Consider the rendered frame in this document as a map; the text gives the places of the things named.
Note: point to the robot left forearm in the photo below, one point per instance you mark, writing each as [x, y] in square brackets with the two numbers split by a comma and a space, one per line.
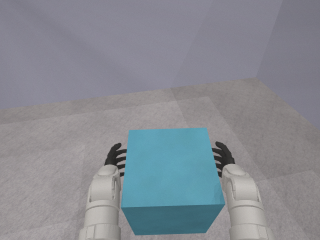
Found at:
[101, 221]

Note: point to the robot left hand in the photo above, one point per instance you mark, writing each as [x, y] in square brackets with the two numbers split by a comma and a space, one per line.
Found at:
[112, 160]

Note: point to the robot right hand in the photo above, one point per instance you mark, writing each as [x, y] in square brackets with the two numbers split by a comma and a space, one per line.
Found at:
[225, 159]

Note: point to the robot right forearm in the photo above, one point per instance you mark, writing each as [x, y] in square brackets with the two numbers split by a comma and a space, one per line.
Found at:
[245, 207]

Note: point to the carton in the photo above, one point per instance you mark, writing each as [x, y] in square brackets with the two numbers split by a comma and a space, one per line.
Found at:
[171, 183]

